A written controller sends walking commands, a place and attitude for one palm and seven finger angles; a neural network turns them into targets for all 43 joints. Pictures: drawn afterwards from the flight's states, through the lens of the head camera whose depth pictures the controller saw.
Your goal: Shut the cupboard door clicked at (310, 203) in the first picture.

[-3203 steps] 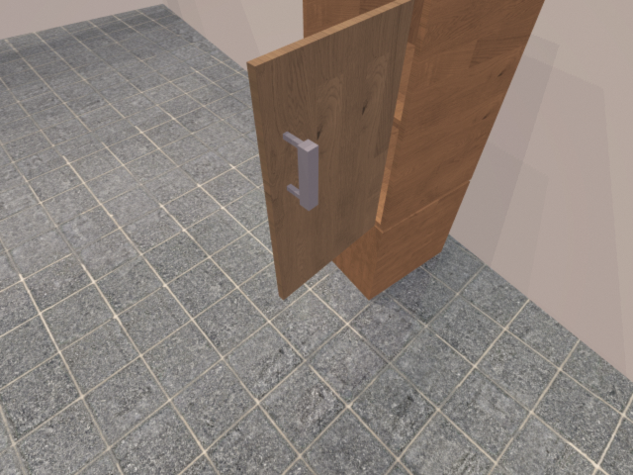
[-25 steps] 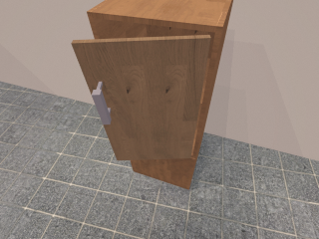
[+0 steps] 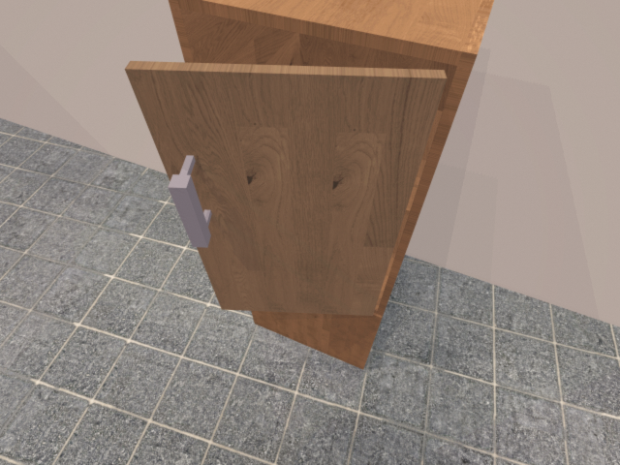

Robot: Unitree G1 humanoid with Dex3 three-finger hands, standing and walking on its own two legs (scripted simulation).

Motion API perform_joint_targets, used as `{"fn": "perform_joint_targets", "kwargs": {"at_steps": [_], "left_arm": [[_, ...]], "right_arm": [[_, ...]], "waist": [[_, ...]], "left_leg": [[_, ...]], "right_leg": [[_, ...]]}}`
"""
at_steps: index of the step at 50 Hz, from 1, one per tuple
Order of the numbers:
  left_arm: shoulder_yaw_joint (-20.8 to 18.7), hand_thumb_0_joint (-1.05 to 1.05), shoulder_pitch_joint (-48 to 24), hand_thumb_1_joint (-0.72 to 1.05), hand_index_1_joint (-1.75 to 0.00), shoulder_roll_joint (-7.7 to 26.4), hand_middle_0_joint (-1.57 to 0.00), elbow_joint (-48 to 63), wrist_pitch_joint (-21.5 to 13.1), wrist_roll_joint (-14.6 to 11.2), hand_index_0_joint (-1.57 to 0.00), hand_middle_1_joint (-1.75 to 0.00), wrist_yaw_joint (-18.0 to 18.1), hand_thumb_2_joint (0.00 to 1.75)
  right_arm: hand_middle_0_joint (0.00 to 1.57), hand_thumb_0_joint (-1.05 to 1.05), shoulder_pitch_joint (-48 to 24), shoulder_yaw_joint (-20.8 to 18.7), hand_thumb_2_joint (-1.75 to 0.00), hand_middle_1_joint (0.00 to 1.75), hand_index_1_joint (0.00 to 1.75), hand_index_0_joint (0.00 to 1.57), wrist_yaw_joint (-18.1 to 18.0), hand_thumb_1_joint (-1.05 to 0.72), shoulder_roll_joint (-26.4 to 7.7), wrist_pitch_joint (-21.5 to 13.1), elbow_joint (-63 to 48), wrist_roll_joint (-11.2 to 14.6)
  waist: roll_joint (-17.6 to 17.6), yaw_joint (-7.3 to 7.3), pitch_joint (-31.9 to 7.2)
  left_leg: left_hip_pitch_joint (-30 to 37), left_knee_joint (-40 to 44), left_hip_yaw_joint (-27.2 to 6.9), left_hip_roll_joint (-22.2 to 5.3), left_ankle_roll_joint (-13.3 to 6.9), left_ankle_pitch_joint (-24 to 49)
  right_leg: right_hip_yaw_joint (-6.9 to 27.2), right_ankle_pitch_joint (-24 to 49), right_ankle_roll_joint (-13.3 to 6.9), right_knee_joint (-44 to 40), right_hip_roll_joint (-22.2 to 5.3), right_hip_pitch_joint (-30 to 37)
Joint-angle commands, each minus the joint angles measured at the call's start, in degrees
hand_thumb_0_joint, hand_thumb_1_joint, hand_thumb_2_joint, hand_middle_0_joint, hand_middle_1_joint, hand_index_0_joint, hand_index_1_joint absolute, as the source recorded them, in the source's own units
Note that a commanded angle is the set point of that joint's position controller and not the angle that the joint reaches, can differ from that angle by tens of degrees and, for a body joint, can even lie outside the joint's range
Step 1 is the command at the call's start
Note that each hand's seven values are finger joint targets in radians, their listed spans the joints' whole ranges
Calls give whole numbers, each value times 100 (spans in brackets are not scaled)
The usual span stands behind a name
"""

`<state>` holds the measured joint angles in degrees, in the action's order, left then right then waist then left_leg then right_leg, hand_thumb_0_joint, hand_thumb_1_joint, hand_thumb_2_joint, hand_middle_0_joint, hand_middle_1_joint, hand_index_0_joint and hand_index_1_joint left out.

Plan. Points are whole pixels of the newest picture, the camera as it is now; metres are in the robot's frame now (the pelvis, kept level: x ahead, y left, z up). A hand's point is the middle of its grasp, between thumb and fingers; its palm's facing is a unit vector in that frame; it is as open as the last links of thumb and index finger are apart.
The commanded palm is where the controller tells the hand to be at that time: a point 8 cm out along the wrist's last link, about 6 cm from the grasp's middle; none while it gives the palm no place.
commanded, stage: come to a stop and stand still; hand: left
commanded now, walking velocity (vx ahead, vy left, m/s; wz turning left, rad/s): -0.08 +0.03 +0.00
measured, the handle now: (195, 202) +0.44 +0.21 +0.07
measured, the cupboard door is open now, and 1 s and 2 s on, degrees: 21 21 21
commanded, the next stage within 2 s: look again from close up in 0.72 s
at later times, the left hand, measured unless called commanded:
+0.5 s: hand out of the picture -0.01 +0.23 -0.16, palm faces +0.01 -0.97 -0.23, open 7.3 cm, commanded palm none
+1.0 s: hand out of the picture -0.09 +0.22 -0.17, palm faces +0.01 -0.99 -0.17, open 7.4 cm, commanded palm none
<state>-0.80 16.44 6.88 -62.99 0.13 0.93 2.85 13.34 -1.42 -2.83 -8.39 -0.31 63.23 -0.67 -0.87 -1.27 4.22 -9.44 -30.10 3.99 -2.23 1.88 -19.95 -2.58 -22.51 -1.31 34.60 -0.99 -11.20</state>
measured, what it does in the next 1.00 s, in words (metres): shifts its weight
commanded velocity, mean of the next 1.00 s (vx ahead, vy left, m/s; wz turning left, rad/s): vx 0.00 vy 0.00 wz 0.00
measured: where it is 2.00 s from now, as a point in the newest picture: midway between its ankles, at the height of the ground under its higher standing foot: outside the picture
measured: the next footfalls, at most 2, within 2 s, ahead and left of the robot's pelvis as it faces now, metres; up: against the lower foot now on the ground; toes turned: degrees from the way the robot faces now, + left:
none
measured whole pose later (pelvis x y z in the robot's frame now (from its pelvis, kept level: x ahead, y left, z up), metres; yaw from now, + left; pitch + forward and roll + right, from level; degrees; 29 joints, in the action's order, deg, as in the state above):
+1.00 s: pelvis -0.06 +0.05 +0.01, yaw +0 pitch -1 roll +0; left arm 1.5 19.9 9.2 -63.1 -0.3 1.0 1.7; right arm 16.1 0.1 -0.3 -9.0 -0.8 63.0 -0.8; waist -1.1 -0.6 1.2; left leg -14.4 -25.1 4.7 2.0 -3.8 -10.0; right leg -0.8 -13.3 2.3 26.1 -3.3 -11.9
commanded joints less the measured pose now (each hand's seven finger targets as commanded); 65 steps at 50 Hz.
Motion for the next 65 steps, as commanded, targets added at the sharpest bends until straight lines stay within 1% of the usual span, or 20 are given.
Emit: {"fn": "perform_joint_targets", "kwargs": {"at_steps": [1, 5, 6, 7, 8, 9, 10, 11, 12, 13, 14, 15, 16, 19, 25, 30, 39, 48, 54, 65], "left_arm": [[-224, 0, 276, 90, -30, 822, -20, 342, -70, -16, -20, -30, 49, 90], [-198, 0, 307, 90, -30, 866, -20, 406, -66, 10, -20, -30, 28, 90], [-231, 0, 761, 90, -30, 1086, -20, 279, -198, 21, -20, -30, 189, 90], [-276, 0, 694, 90, -30, 1408, -20, 478, -256, 73, -20, -30, 176, 90], [-241, 0, 608, 90, -30, 1276, -20, 631, -276, 100, -20, -30, 166, 90], [-158, 0, 507, 90, -30, 1113, -20, 755, -252, 87, -20, -30, 144, 90], [-136, 0, 381, 90, -30, 1179, -20, 854, -240, 51, -20, -30, 123, 90], [-113, 0, 161, 90, -30, 1206, -20, 940, -213, -10, -20, -30, 107, 90], [-101, 0, -18, 90, -30, 1163, -20, 1023, -166, -18, -20, -30, 84, 90], [-98, 0, -20, 90, -30, 1066, -20, 1094, -94, -22, -20, -30, 84, 90], [-71, 0, 10, 90, -30, 981, -20, 1095, -32, 18, -20, -30, 81, 90], [-48, 0, 6, 90, -30, 984, -20, 1075, -12, 35, -20, -30, 54, 90], [-19, 0, -5, 90, -30, 998, -20, 1064, -14, 33, -20, -30, 19, 90], [-16, 0, -9, 90, -30, 1094, -20, 1081, -28, 30, -20, -30, -50, 90], [-9, 0, 234, 90, -30, 1036, -20, 1046, -33, 37, -20, -30, -92, 90], [14, 0, 363, 90, -30, 1010, -20, 888, -80, 28, -20, -30, -103, 90], [88, 0, 563, 90, -30, 905, -20, 451, -128, 10, -20, -30, -103, 90], [121, 0, 658, 90, -30, 791, -20, 170, -170, 8, -20, -30, -78, 90], [129, 0, 591, 90, -30, 755, -20, 131, -175, 8, -20, -30, -64, 90], [103, 0, 450, 90, -30, 787, -20, 165, -174, -1, -20, -30, -67, 90]], "right_arm": [[20, 0, 457, -125, -90, 30, 30, 20, -34, -90, -549, -20, -285, 9], [20, 0, 261, -116, -90, 30, 30, 20, -4, -90, -507, -3, -471, 0], [20, 0, -286, -221, -90, 30, 30, 20, 106, -90, -933, -11, -905, 100], [20, 0, -313, -154, -90, 30, 30, 20, 175, -90, -681, 8, -1214, 78], [20, 0, -145, -145, -90, 30, 30, 20, 181, -90, -422, -23, -1248, 48], [20, 0, -190, -121, -90, 30, 30, 20, 171, -90, -417, -16, -1287, 47], [20, 0, -29, -128, -90, 30, 30, 20, 178, -90, -439, -9, -1223, 54], [20, 0, 171, -138, -90, 30, 30, 20, 182, -90, -528, 5, -1141, 48], [20, 0, 255, -161, -90, 30, 30, 20, 188, -90, -653, -11, -1091, 8], [20, 0, 106, -146, -90, 30, 30, 20, 185, -90, -814, -3, -1154, -18], [20, 0, -94, -125, -90, 30, 30, 20, 195, -90, -855, 9, -1210, -37], [20, 0, -224, -108, -90, 30, 30, 20, 205, -90, -854, 13, -1252, -39], [20, 0, -287, -92, -90, 30, 30, 20, 218, -90, -864, 29, -1283, -38], [20, 0, -129, -83, -90, 30, 30, 20, 243, -90, -930, 11, -1274, -66], [20, 0, 80, -95, -90, 30, 30, 20, 253, -90, -1006, -18, -1190, -80], [20, 0, 218, -62, -90, 30, 30, 20, 244, -90, -975, -57, -1001, -54], [20, 0, 428, -25, -90, 30, 30, 20, 215, -90, -935, -116, -556, -6], [20, 0, 452, 6, -90, 30, 30, 20, 186, -90, -814, -165, -274, 22], [20, 0, 420, 24, -90, 30, 30, 20, 182, -90, -733, -159, -177, 28], [20, 0, 312, 43, -90, 30, 30, 20, 175, -90, -728, -165, -129, 19]], "waist": [[317, 88, -518], [-50, 78, -712], [-109, -54, -728], [-519, -4, -569], [-973, 88, -1038], [-1034, 70, -1169], [-933, 166, -1283], [-809, 316, -1223], [-171, 321, -1110], [152, 208, -708], [331, 111, -230], [439, 85, 107], [316, 92, 374], [318, 138, 303], [207, 109, -104], [103, 101, -105], [203, 109, -33], [134, 113, -96], [-27, 120, 11], [108, 105, -28]], "left_leg": [[494, -31, -175, -549, -341, 4106], [292, 27, -140, -419, -259, 2994], [-207, -1110, 85, -435, -107, 2332], [-1208, -1486, 122, 66, -102, 416], [-1557, -1087, -58, 54, -271, -581], [-1350, -718, -24, 188, -283, -476], [-853, -297, 19, 300, -286, 81], [-304, 57, -32, 213, -325, 830], [146, 137, -164, -51, -386, 1773], [-94, 167, -580, -468, -528, 2298], [-503, 314, -767, -573, -600, 1942], [-787, 505, -860, -507, -596, 1341], [-969, 701, -896, -428, -559, 566], [-1045, 1074, -963, -338, -504, -477], [-1118, 1384, -1108, -387, -527, -993], [-1085, 1390, -1095, -360, -521, -787], [-902, 1475, -1079, -399, -505, -505], [-606, 1356, -935, -384, -482, 154], [-536, 1306, -845, -354, -450, 385], [-416, 1257, -760, -349, -414, 721]], "right_leg": [[432, 3611, -82, -272, -570, -62], [628, 3937, -180, -415, -720, 151], [1030, 5738, 82, -834, -962, 145], [1402, 7345, -167, -651, -1406, 1009], [1349, 7903, -492, -272, -1553, 1465], [998, 7613, -521, -92, -1360, 1511], [849, 7018, -453, 33, -1157, 1257], [713, 5859, -332, 22, -1013, 763], [541, 4399, -205, 4, -764, 257], [421, 2586, -67, -291, -516, -167], [389, 1324, -32, -541, -357, -343], [417, 730, -36, -708, -303, -447], [497, 316, -55, -895, -286, -615], [536, -104, -82, -1041, -289, -645], [407, -175, -39, -1015, -277, -428], [515, -95, -65, -1153, -363, -419], [501, 334, -48, -1221, -421, -367], [515, 855, -19, -1276, -473, -261], [541, 874, -3, -1365, -508, -293], [564, 998, 4, -1424, -521, -211]]}}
